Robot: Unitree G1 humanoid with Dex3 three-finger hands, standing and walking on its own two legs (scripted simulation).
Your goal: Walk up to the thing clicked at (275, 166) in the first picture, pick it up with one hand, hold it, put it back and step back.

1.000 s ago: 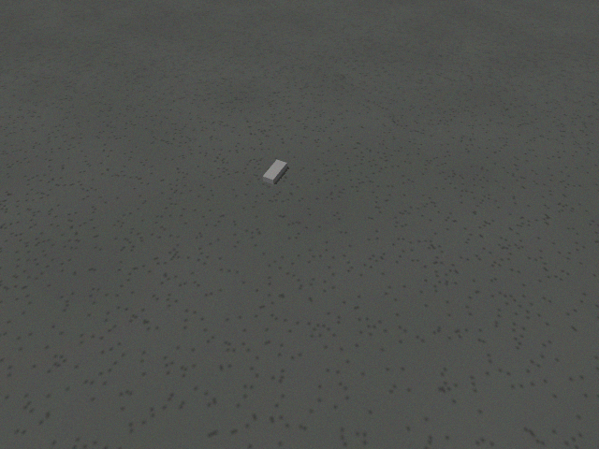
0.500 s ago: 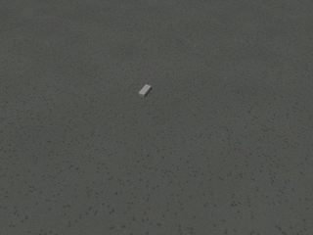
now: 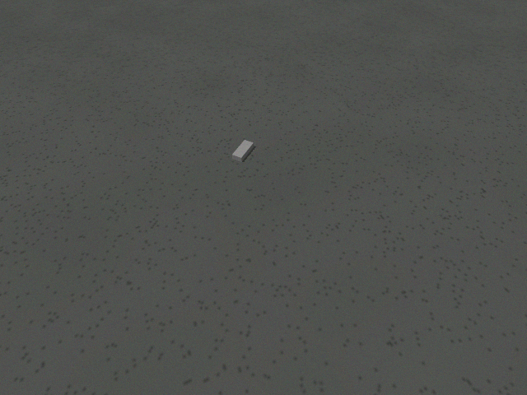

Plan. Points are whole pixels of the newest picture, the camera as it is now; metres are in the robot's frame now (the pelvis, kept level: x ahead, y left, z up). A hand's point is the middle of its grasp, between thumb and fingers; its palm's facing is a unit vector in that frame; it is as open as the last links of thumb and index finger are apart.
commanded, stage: stand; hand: left
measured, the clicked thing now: (243, 150) +1.51 +0.13 -0.77
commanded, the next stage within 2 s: walk up in 0.12 s
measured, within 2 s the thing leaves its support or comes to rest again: neither
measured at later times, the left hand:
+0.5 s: hand out of the picture +0.10 +0.36 -0.18, palm faces +0.26 -0.91 -0.33, open 7.4 cm
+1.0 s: hand (123, 322) +0.28 +0.29 -0.15, palm faces +0.51 -0.78 -0.36, open 7.4 cm
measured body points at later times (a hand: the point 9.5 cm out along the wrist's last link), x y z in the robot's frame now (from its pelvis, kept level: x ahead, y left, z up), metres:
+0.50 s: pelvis +0.08 +0.05 -0.03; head +0.05 +0.09 +0.41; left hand +0.09 +0.41 -0.16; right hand +0.23 -0.31 -0.08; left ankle +0.11 +0.17 -0.75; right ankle +0.04 -0.09 -0.70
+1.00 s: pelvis +0.34 -0.01 -0.03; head +0.35 +0.00 +0.41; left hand +0.25 +0.33 -0.13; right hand +0.56 -0.29 -0.14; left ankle +0.17 +0.11 -0.68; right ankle +0.45 -0.10 -0.75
